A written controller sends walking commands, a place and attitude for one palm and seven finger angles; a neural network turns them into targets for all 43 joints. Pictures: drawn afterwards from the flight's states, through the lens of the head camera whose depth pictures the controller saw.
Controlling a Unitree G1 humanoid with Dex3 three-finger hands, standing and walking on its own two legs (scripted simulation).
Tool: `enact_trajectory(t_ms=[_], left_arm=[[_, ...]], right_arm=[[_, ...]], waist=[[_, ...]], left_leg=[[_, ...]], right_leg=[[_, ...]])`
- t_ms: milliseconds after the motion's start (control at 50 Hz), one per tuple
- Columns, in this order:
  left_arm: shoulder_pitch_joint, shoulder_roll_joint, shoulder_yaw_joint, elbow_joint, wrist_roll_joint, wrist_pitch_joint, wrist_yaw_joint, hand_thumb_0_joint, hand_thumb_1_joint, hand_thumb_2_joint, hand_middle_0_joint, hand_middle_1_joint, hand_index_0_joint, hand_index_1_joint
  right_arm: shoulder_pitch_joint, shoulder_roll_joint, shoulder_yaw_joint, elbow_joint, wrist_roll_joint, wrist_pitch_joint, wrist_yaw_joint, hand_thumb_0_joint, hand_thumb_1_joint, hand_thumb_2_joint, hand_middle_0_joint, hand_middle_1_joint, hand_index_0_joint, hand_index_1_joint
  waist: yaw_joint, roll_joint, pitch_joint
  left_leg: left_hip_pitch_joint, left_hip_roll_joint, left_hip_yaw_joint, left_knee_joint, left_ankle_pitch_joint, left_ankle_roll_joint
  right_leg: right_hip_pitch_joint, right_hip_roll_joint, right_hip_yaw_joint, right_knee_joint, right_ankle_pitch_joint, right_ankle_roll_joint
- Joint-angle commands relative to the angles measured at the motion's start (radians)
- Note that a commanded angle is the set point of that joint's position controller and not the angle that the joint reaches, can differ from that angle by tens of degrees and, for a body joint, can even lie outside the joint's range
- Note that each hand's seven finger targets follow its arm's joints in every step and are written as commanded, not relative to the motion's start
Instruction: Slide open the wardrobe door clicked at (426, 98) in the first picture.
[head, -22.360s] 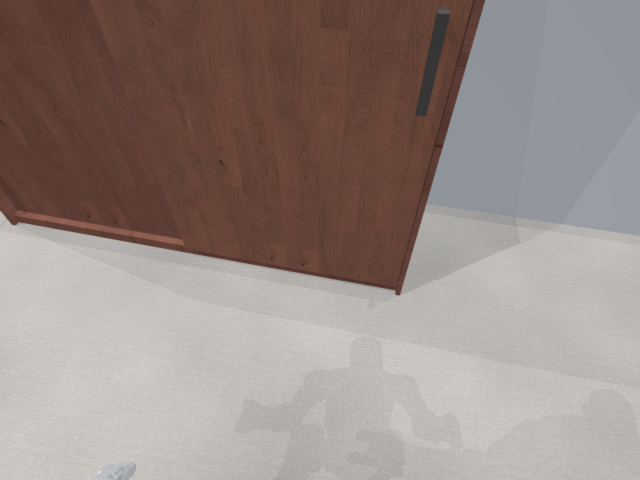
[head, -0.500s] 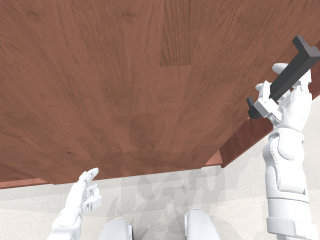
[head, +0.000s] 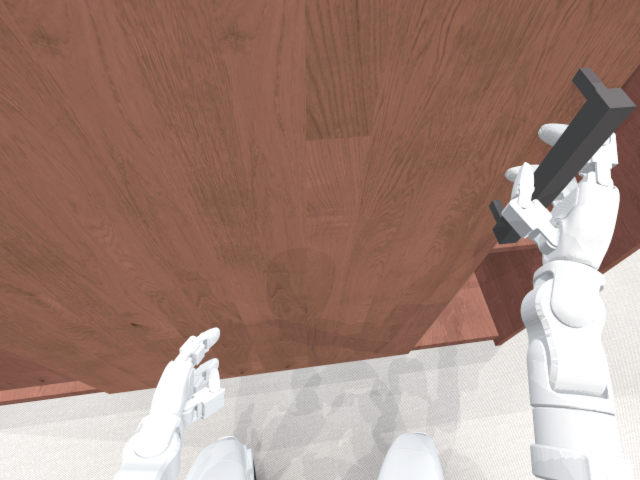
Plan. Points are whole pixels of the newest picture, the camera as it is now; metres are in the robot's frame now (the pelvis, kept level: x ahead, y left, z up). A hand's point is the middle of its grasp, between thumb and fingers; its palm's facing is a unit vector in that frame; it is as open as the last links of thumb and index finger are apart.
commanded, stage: step sideways, sliding the door along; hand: right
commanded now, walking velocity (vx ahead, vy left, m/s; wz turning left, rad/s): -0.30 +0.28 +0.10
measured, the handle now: (539, 168) +0.39 -0.26 +0.15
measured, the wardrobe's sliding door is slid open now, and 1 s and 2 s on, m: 0.29 0.67 0.68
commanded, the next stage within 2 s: stop walking and hold the door there in 1.44 s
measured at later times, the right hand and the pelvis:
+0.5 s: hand (344, 226) +0.32 -0.04 +0.16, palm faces +0.14 +0.99 +0.02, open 6.4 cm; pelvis -0.06 +0.09 +0.04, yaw +6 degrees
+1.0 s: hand (149, 250) +0.31 +0.14 +0.16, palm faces -0.09 +1.00 -0.03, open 6.2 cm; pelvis -0.09 +0.20 +0.05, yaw +8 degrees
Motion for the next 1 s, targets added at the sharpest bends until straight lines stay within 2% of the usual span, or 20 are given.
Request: enact_trajectory(t_ms=[0, 40, 100, 120, 140, 160, 220, 340, 500, 560, 600, 620, 640, 700, 740, 760, 780, 820, 920, 980], left_arm=[[-0.015, 0.102, 0.081, -0.086, 0.013, -0.041, 0.042, 0.0, 0.9, 0.9, -0.2, -0.3, -0.2, -0.3], [-0.072, 0.06, 0.032, -0.069, 0.002, -0.04, 0.03, 0.0, 0.9, 0.9, -0.2, -0.3, -0.2, -0.3], [-0.062, 0.106, 0.049, -0.052, -0.014, 0.006, 0.039, 0.0, 0.9, 0.9, -0.2, -0.3, -0.2, -0.3], [-0.085, 0.118, 0.067, -0.061, -0.015, 0.015, 0.051, 0.0, 0.9, 0.9, -0.2, -0.3, -0.2, -0.3], [-0.097, 0.167, 0.097, -0.096, -0.001, 0.014, 0.042, 0.0, 0.9, 0.9, -0.2, -0.3, -0.2, -0.3], [-0.104, 0.186, 0.104, -0.103, 0.002, 0.021, 0.026, 0.0, 0.9, 0.9, -0.2, -0.3, -0.2, -0.3], [-0.108, 0.167, 0.087, -0.084, 0.026, 0.041, 0.014, 0.0, 0.9, 0.9, -0.2, -0.3, -0.2, -0.3], [-0.004, 0.172, 0.062, -0.083, 0.034, 0.051, 0.05, 0.0, 0.9, 0.9, -0.2, -0.3, -0.2, -0.3], [-0.009, 0.141, 0.047, -0.084, 0.016, 0.043, 0.035, 0.0, 0.9, 0.9, -0.2, -0.3, -0.2, -0.3], [-0.019, 0.071, 0.019, -0.046, -0.006, 0.034, 0.044, 0.0, 0.9, 0.9, -0.2, -0.3, -0.2, -0.3], [-0.058, 0.05, 0.008, -0.031, 0.01, 0.029, 0.059, 0.0, 0.9, 0.9, -0.2, -0.3, -0.2, -0.3], [-0.072, 0.121, 0.042, -0.01, 0.013, 0.033, 0.074, 0.0, 0.9, 0.9, -0.2, -0.3, -0.2, -0.3], [-0.057, 0.117, 0.042, 0.011, 0.013, 0.035, 0.074, 0.0, 0.9, 0.9, -0.2, -0.3, -0.2, -0.3], [-0.028, 0.124, 0.035, 0.025, 0.011, 0.086, 0.067, 0.0, 0.9, 0.9, -0.2, -0.3, -0.2, -0.3], [-0.032, 0.158, 0.054, 0.02, 0.025, 0.108, 0.079, 0.0, 0.9, 0.9, -0.2, -0.3, -0.2, -0.3], [-0.066, 0.192, 0.083, -0.013, 0.033, 0.105, 0.066, 0.0, 0.9, 0.9, -0.2, -0.3, -0.2, -0.3], [-0.082, 0.176, 0.069, -0.027, 0.02, 0.113, 0.048, 0.0, 0.9, 0.9, -0.2, -0.3, -0.2, -0.3], [-0.133, 0.142, 0.051, 0.009, 0.045, 0.121, 0.051, 0.0, 0.9, 0.9, -0.2, -0.3, -0.2, -0.3], [-0.006, 0.163, 0.048, 0.01, 0.042, 0.148, 0.079, 0.0, 0.9, 0.9, -0.2, -0.3, -0.2, -0.3], [0.013, 0.162, 0.046, -0.004, 0.039, 0.131, 0.081, 0.0, 0.9, 0.9, -0.2, -0.3, -0.2, -0.3]], right_arm=[[-0.285, -0.152, 0.143, -0.43, -0.032, -0.142, 0.09, 0.0, -0.9, -0.9, 0.45, 1.4, 0.45, 1.4], [-0.299, -0.031, 0.21, -0.567, -0.004, -0.15, 0.073, 0.0, -0.9, -0.9, 0.45, 1.4, 0.45, 1.4], [-0.244, 0.007, 0.235, -0.511, -0.003, -0.153, 0.05, 0.0, -0.9, -0.9, 0.45, 1.4, 0.45, 1.4], [-0.244, 0.024, 0.275, -0.496, 0.006, -0.154, 0.057, 0.0, -0.9, -0.9, 0.45, 1.4, 0.45, 1.4], [-0.26, 0.078, 0.33, -0.516, 0.009, -0.159, 0.072, 0.0, -0.9, -0.9, 0.45, 1.4, 0.45, 1.4], [-0.243, 0.165, 0.391, -0.436, -0.004, -0.15, 0.086, 0.0, -0.9, -0.9, 0.45, 1.4, 0.45, 1.4], [-0.38, 0.132, 0.381, -0.451, -0.022, -0.138, 0.075, 0.0, -0.9, -0.9, 0.45, 1.4, 0.45, 1.4], [-0.419, 0.194, 0.429, -0.339, -0.032, -0.086, 0.084, 0.0, -0.9, -0.9, 0.45, 1.4, 0.45, 1.4], [-0.526, 0.178, 0.406, -0.11, -0.032, -0.108, 0.123, 0.0, -0.9, -0.9, 0.45, 1.4, 0.45, 1.4], [-0.638, 0.116, 0.393, -0.096, -0.046, -0.114, 0.135, 0.0, -0.9, -0.9, 0.45, 1.4, 0.45, 1.4], [-0.707, 0.025, 0.335, -0.169, -0.035, -0.113, 0.111, 0.0, -0.9, -0.9, 0.45, 1.4, 0.45, 1.4], [-0.661, 0.007, 0.327, -0.152, -0.019, -0.096, 0.102, 0.0, -0.9, -0.9, 0.45, 1.4, 0.45, 1.4], [-0.663, 0.074, 0.358, -0.166, -0.004, -0.091, 0.101, 0.0, -0.9, -0.9, 0.45, 1.4, 0.45, 1.4], [-0.609, 0.072, 0.298, -0.094, -0.014, -0.094, 0.078, 0.0, -0.9, -0.9, 0.45, 1.4, 0.45, 1.4], [-0.579, 0.033, 0.281, -0.07, -0.019, -0.113, 0.087, 0.0, -0.9, -0.9, 0.45, 1.4, 0.45, 1.4], [-0.558, 0.064, 0.302, -0.065, -0.002, -0.118, 0.1, 0.0, -0.9, -0.9, 0.45, 1.4, 0.45, 1.4], [-0.521, 0.121, 0.338, -0.01, 0.005, -0.099, 0.11, 0.0, -0.9, -0.9, 0.45, 1.4, 0.45, 1.4], [-0.657, 0.029, 0.275, -0.135, 0.004, -0.115, 0.098, 0.0, -0.9, -0.9, 0.45, 1.4, 0.45, 1.4], [-0.611, 0.075, 0.317, -0.024, -0.027, -0.048, 0.111, 0.0, -0.9, -0.9, 0.45, 1.4, 0.45, 1.4], [-0.608, 0.067, 0.306, 0.029, -0.035, -0.044, 0.127, 0.0, -0.9, -0.9, 0.45, 1.4, 0.45, 1.4]], waist=[[0.098, 0.682, -0.569], [0.13, 0.462, -0.584], [0.155, 0.356, -0.623], [0.161, 0.282, -0.616], [0.14, -0.009, -0.617], [0.147, -0.085, -0.662], [0.159, -0.176, -0.53], [0.133, -0.142, -0.571], [0.16, -0.285, -0.539], [0.158, 0.104, -0.574], [0.139, 0.396, -0.553], [0.115, 0.601, -0.529], [0.127, 0.604, -0.491], [0.149, 0.441, -0.579], [0.167, 0.09, -0.599], [0.131, -0.208, -0.629], [0.144, -0.109, -0.664], [0.139, -0.143, -0.559], [0.127, -0.024, -0.542], [0.123, -0.162, -0.562]], left_leg=[[0.184, 0.285, -0.44, -0.245, 0.938, 0.237], [0.326, 0.264, -0.314, -0.112, 0.808, 0.289], [0.374, 0.188, -0.161, 0.07, 0.941, 0.203], [0.215, 0.14, -0.101, 0.159, 0.708, 0.162], [-0.114, 0.015, -0.052, 0.342, 0.068, 0.077], [-0.199, -0.047, -0.114, 0.649, -0.348, 0.052], [-0.406, -0.049, -0.175, 1.079, -0.327, 0.049], [-0.544, -0.041, -0.088, 0.961, -0.308, 0.02], [-0.005, -0.043, 0.04, 0.066, -0.188, 0.057], [0.194, 0.028, -0.028, -0.329, 0.18, 0.08], [0.225, 0.275, -0.373, -0.33, 0.453, 0.255], [0.2, 0.268, -0.502, -0.357, 0.398, 0.31], [0.222, 0.245, -0.42, -0.308, 0.407, 0.34], [0.35, 0.18, -0.157, -0.062, 0.675, 0.273], [0.092, 0.056, -0.066, 0.312, 0.386, 0.163], [-0.268, -0.049, -0.056, 0.56, -0.216, 0.09], [-0.273, -0.085, -0.15, 0.851, -0.294, 0.077], [-0.44, -0.054, -0.198, 1.108, -0.241, 0.07], [-0.649, -0.022, -0.125, 1.057, -0.158, 0.059], [-0.563, -0.009, -0.029, 0.818, -0.137, 0.048]], right_leg=[[-0.111, 0.361, 0.012, 0.676, -0.431, -0.045], [-0.165, 0.336, 0.061, 0.572, -0.366, -0.053], [-0.003, 0.337, -0.038, -0.186, -0.083, -0.074], [0.22, 0.259, -0.049, -0.372, 0.262, -0.089], [0.447, -0.03, 0.222, -0.36, 0.798, -0.208], [0.448, -0.178, 0.321, -0.326, 0.993, -0.327], [0.302, -0.145, 0.308, -0.346, 0.651, -0.385], [0.435, -0.045, 0.096, -0.267, 0.609, -0.288], [0.205, -0.014, 0.012, -0.18, 0.449, -0.209], [0.088, 0.155, -0.05, 0.153, 0.122, -0.123], [-0.235, 0.329, -0.039, 0.56, -0.34, -0.069], [-0.268, 0.357, 0.017, 0.693, -0.308, -0.067], [-0.284, 0.343, 0.042, 0.714, -0.252, -0.071], [-0.115, 0.293, 0.006, 0.032, -0.197, -0.099], [0.288, 0.254, -0.024, -0.461, 0.389, -0.117], [0.498, -0.083, 0.365, -0.409, 0.761, -0.232], [0.39, -0.164, 0.468, -0.424, 0.647, -0.338], [0.306, -0.164, 0.525, -0.457, 0.475, -0.379], [0.397, -0.063, 0.177, -0.35, 0.346, -0.304], [0.386, -0.025, 0.107, -0.388, 0.263, -0.274]])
